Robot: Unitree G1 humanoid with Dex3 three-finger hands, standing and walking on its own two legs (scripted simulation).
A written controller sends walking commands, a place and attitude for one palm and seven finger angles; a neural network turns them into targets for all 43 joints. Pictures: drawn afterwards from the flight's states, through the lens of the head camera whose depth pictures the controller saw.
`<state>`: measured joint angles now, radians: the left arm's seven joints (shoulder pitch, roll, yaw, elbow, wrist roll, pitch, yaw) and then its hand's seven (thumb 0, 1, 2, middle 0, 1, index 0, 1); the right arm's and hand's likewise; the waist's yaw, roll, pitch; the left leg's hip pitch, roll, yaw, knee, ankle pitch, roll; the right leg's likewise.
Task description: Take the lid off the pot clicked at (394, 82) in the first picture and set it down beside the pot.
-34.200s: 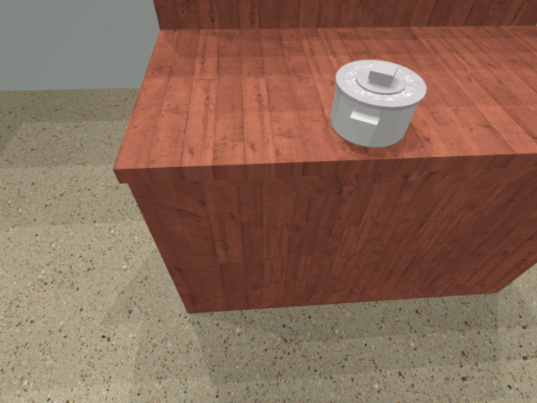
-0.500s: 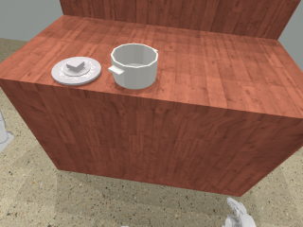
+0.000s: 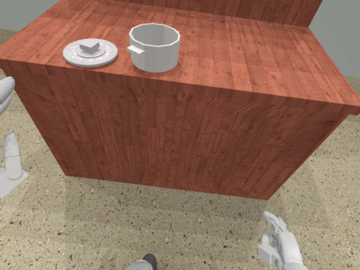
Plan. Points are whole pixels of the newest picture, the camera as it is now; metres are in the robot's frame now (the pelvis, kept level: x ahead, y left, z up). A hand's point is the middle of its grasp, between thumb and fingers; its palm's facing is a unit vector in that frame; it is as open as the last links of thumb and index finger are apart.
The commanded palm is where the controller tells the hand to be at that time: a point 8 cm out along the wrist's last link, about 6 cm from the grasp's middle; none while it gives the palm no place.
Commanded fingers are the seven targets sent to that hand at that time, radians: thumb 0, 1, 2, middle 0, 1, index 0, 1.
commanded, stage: stop stepping back and stand still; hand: left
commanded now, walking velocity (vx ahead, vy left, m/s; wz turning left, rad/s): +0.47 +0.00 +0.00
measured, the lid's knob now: (89, 45) +0.77 +0.34 +0.08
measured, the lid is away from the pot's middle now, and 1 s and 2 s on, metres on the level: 0.22 0.22 0.22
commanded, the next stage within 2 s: let the arm hang, fingers relaxed in 1.46 s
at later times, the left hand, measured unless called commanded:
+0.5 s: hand out of the picture +0.07 +0.20 +0.22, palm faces +0.31 -0.79 -0.53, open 7.5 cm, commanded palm +0.02 +0.27 +0.26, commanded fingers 0.00 0.90 0.90 -0.20 -0.30 -0.20 -0.30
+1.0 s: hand out of the picture +0.01 +0.14 -0.15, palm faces +0.24 -0.97 -0.11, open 6.9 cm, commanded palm none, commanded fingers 0.00 0.90 0.90 -0.20 -0.30 -0.20 -0.30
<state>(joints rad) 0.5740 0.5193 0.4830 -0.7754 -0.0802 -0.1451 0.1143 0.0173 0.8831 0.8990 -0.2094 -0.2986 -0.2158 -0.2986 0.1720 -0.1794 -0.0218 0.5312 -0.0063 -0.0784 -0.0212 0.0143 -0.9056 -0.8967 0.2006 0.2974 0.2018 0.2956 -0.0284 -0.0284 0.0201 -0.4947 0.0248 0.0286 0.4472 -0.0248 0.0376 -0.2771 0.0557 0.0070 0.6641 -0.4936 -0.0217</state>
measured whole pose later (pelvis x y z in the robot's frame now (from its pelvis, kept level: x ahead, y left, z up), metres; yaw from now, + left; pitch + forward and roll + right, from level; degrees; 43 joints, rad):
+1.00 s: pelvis -0.08 -0.02 -0.01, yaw +10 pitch -1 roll -1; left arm 0.25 0.07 0.04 0.74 -0.02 0.02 0.02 -0.09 0.98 0.90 -0.20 -0.30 -0.21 -0.30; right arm 0.31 -0.23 -0.05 0.84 -0.02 0.03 0.00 0.01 -0.91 -0.90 0.20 0.30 0.20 0.29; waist -0.05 0.03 0.07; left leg -0.47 0.01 -0.04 0.99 -0.48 0.00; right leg -0.37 0.03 0.00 0.73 -0.34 -0.02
